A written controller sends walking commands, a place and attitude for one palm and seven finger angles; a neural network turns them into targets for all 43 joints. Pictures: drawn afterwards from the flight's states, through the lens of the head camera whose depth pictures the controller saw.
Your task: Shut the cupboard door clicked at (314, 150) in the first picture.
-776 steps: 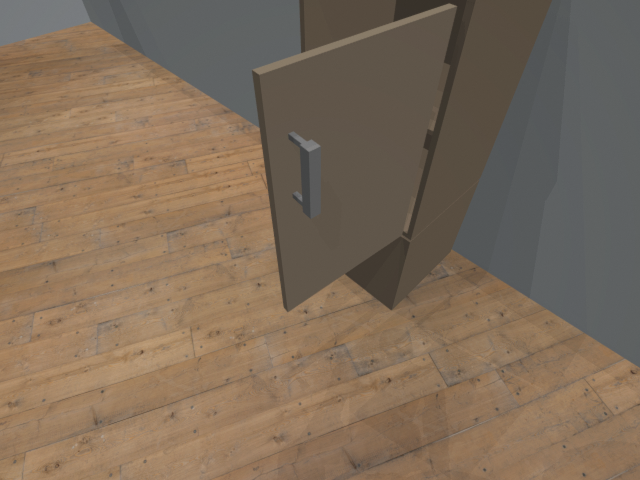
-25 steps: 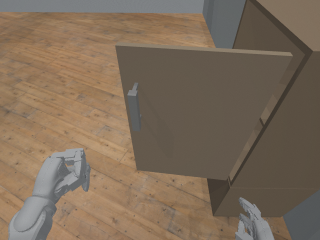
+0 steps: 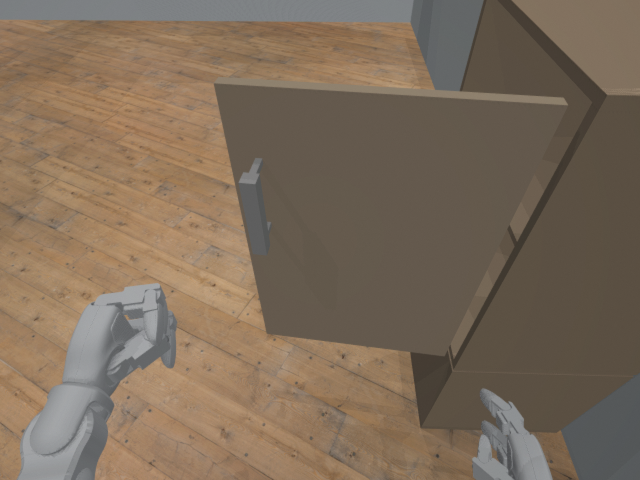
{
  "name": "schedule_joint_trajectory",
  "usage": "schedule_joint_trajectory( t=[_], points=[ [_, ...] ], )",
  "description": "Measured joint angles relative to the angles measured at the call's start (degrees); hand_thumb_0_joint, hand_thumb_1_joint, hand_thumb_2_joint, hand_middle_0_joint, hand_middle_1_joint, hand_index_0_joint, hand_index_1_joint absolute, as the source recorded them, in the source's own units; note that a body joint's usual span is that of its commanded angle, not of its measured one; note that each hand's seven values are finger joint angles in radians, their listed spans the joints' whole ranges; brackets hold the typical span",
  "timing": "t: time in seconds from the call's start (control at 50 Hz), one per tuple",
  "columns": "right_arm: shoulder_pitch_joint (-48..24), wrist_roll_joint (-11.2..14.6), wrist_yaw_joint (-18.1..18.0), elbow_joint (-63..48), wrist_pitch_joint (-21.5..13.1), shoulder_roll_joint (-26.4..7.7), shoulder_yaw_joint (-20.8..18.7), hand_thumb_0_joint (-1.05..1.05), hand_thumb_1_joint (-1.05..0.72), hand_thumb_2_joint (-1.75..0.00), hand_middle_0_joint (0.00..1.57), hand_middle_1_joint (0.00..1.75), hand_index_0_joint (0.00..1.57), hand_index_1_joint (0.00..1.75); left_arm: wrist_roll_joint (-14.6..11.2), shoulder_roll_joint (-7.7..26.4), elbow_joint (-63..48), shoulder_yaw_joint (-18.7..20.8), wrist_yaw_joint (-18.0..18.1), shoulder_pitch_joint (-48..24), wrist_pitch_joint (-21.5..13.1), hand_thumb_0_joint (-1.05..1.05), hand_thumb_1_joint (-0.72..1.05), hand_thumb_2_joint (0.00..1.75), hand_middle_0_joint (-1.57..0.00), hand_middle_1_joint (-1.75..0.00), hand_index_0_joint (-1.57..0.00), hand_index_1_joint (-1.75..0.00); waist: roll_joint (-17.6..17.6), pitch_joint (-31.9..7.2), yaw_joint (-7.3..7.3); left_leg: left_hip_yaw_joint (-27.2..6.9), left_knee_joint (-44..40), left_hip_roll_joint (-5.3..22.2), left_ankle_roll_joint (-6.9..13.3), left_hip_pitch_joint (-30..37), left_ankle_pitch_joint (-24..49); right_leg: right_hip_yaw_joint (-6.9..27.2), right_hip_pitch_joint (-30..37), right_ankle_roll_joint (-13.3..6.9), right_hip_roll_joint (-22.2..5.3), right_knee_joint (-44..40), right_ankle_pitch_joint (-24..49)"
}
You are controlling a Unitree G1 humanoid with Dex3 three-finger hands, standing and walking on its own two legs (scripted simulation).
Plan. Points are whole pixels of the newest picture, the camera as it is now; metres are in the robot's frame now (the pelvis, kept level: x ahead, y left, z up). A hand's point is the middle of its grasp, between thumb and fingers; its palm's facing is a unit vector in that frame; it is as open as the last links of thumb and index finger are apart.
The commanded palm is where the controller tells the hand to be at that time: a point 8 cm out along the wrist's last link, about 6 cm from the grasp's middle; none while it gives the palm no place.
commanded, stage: bring the fist close to the handle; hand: left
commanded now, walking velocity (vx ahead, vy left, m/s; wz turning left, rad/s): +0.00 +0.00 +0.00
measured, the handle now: (259, 207) +0.46 +0.13 +0.10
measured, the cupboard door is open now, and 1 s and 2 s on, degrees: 84 84 75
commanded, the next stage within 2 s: push the door shut along its arc in 1.24 s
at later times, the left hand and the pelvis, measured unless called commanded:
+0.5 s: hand (224, 292) +0.31 +0.14 +0.10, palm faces -0.10 -0.99 -0.02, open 3.1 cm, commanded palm +0.29 +0.19 +0.10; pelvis +0.01 +0.00 +0.00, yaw -1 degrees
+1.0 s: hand (270, 255) +0.37 +0.10 +0.09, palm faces -0.08 -1.00 +0.00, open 3.1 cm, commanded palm +0.34 +0.16 +0.10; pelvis +0.02 +0.00 +0.00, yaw -3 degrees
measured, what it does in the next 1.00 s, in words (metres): stands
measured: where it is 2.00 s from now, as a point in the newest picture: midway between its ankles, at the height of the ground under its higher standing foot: outside the picture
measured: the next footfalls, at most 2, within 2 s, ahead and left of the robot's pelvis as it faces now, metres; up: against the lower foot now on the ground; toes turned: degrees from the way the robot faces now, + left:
none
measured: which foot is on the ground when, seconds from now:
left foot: down 0.00-1.00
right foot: down 0.00-1.00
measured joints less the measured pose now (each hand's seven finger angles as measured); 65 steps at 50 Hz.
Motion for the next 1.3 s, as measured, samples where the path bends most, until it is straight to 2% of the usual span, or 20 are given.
schedule_joint_trajectory(
  t=[0.08, 0.16, 0.24, 0.38, 0.5, 0.6, 0.68, 0.76, 0.86, 0.96, 1.04, 1.12, 1.22, 1.3],
  points=[
    [-0.16, 0.25, 0.15, 0.68, -0.07, -0.42, -0.02, 0.01, -0.90, -0.89, 0.20, 0.30, 0.20, 0.30, 0.11, -0.73, 2.27, -0.70, -0.23, -4.35, -0.51, 0.02, 0.90, 0.90, -1.30, -1.50, -1.30, -1.50, 0.51, -0.14, -0.10, -0.27, 0.30, 0.05, -0.16, -0.43, -0.05, -0.28, -0.31, -0.13, 0.05, 0.16, -0.05],
    [-0.16, 0.38, 0.13, 0.45, 0.81, -0.60, -0.01, 0.01, -0.90, -0.89, 0.20, 0.30, 0.20, 0.30, 0.70, -0.92, 5.47, -2.51, -1.18, -6.74, 2.14, 0.01, 0.90, 0.90, -1.30, -1.50, -1.30, -1.50, 0.77, -0.51, -0.71, 0.29, -0.26, 0.14, -0.16, -0.60, 0.16, 0.29, -0.88, -0.09, 0.12, 0.05, 0.11],
    [-0.01, 0.20, 0.09, 0.16, 1.75, -0.42, -0.17, 0.01, -0.90, -0.89, 0.20, 0.30, 0.20, 0.30, 1.35, -1.00, 7.64, -2.89, 0.27, -8.54, 3.71, 0.01, 0.90, 0.90, -1.30, -1.50, -1.30, -1.50, 0.16, -0.14, -1.28, 1.00, -0.93, 0.24, -0.20, -0.37, 0.30, 1.01, -1.16, -0.12, 0.21, 0.04, 0.16],
    [0.88, 0.05, 1.04, 0.65, 2.27, -0.33, -0.65, 0.01, -0.90, -0.89, 0.20, 0.30, 0.20, 0.30, 1.86, -1.81, 7.84, -1.41, 3.36, -11.41, 0.55, 0.02, 0.90, 0.90, -1.30, -1.50, -1.30, -1.50, -0.49, -0.60, -1.26, 1.36, -1.29, 0.24, -0.15, -0.14, 0.02, 1.41, -1.14, -0.06, 0.21, -0.07, -0.09],
    [0.63, 0.39, 1.32, 0.27, 3.02, -0.82, -0.90, 0.01, -0.90, -0.89, 0.20, 0.30, 0.20, 0.30, 3.14, -3.73, 10.11, -5.86, 3.86, -14.36, 2.74, 0.01, 0.90, 0.90, -1.30, -1.50, -1.30, -1.50, 0.68, -0.12, -1.26, 1.20, -1.00, -0.22, 0.35, -0.49, -0.11, 1.23, -1.22, 0.39, -0.24, -0.08, -0.19],
    [-0.24, -0.26, 1.57, 0.16, 3.95, 0.19, -0.47, 0.01, -0.90, -0.89, 0.20, 0.30, 0.20, 0.30, 5.09, -5.97, 10.80, -9.39, 7.23, -16.88, 3.36, 0.02, 0.90, 0.90, -1.30, -1.50, -1.30, -1.50, -0.09, 0.36, -1.59, 1.82, -1.31, -0.56, 0.59, -0.70, 0.05, 1.84, -1.95, 0.61, -0.60, 0.49, -0.34],
    [-0.85, -0.64, 2.18, 0.48, 5.27, 1.19, 0.06, 0.01, -0.90, -0.89, 0.20, 0.30, 0.20, 0.30, 6.58, -6.08, 13.46, -9.05, 10.57, -21.15, 2.41, 0.02, 0.90, 0.90, -1.30, -1.50, -1.30, -1.50, -0.91, 0.39, -1.98, 2.15, -1.18, -0.46, 0.50, -0.86, -0.11, 2.16, -2.34, 0.53, -0.50, 0.89, -0.52],
    [-0.53, -0.57, 2.78, 0.50, 6.78, 1.43, 0.05, 0.01, -0.90, -0.89, 0.20, 0.30, 0.20, 0.30, 7.23, -5.79, 17.18, -8.09, 12.08, -25.14, 2.74, 0.02, 0.90, 0.90, -1.30, -1.50, -1.30, -1.50, -0.67, 0.03, -2.19, 2.19, -1.16, -0.24, 0.41, -1.01, -0.27, 2.21, -2.41, 0.45, -0.27, 0.63, -0.46],
    [0.51, -0.43, 2.95, 0.79, 8.23, 0.88, -0.49, 0.01, -0.90, -0.89, 0.20, 0.30, 0.20, 0.30, 7.06, -7.14, 20.72, -9.48, 12.10, -27.70, 3.91, 0.01, 0.90, 0.90, -1.30, -1.50, -1.30, -1.50, 0.14, -0.40, -2.25, 2.06, -1.41, -0.25, 0.49, -1.03, -0.32, 2.11, -2.29, 0.54, -0.27, 0.13, -0.42],
    [0.89, -0.78, 2.98, 0.95, 9.77, 0.98, -0.73, 0.01, -0.90, -0.89, 0.20, 0.30, 0.20, 0.30, 7.34, -8.25, 21.85, -9.11, 12.79, -27.55, 3.13, 0.01, 0.90, 0.90, -1.30, -1.50, -1.30, -1.50, -0.64, -0.42, -2.62, 2.83, -2.26, -0.02, 0.35, -0.38, -0.21, 2.90, -2.24, 0.40, -0.03, -0.01, -0.36],
    [1.25, -0.83, 3.16, 0.49, 10.73, 1.06, -1.03, 0.01, -0.90, -0.89, 0.20, 0.30, 0.20, 0.30, 7.97, -7.05, 21.51, -7.24, 13.50, -26.47, 1.64, 0.02, 0.90, 0.90, -1.30, -1.50, -1.30, -1.50, -1.18, -0.30, -2.79, 3.23, -2.85, 0.35, 0.08, 0.33, -0.11, 3.31, -1.84, 0.12, 0.35, -0.31, -0.21],
    [1.67, -0.51, 3.24, 0.20, 10.97, 0.56, -1.58, 0.01, -0.91, -0.89, 0.20, 0.30, 0.20, 0.30, 7.52, -5.87, 20.40, -6.50, 12.99, -25.12, 0.42, 0.02, 0.90, 0.90, -1.30, -1.50, -1.30, -1.50, -0.63, -0.29, -2.43, 2.90, -2.96, 0.59, -0.10, 0.66, -0.04, 2.99, -1.24, -0.07, 0.59, -0.86, 0.01],
    [1.22, 0.02, 2.84, 0.41, 11.16, -0.11, -1.77, 0.01, -0.91, -0.89, 0.20, 0.30, 0.20, 0.30, 6.67, -6.22, 20.79, -8.34, 11.40, -25.34, 0.74, 0.01, 0.90, 0.90, -1.30, -1.50, -1.30, -1.50, 0.02, 0.13, -1.93, 1.90, -2.74, 0.42, -0.18, 0.57, 0.26, 1.98, -0.77, -0.16, 0.40, -1.18, 0.20],
    [-0.05, -0.04, 2.51, 0.41, 11.18, -0.01, -1.50, 0.01, -0.91, -0.89, 0.20, 0.30, 0.20, 0.30, 6.95, -7.34, 22.29, -9.98, 11.56, -26.86, 1.31, 0.01, 0.90, 0.90, -1.30, -1.50, -1.30, -1.50, -0.03, 0.73, -2.05, 1.65, -2.62, 0.28, -0.26, 0.19, 0.62, 1.70, -1.14, -0.25, 0.24, -0.89, 0.36]
  ],
)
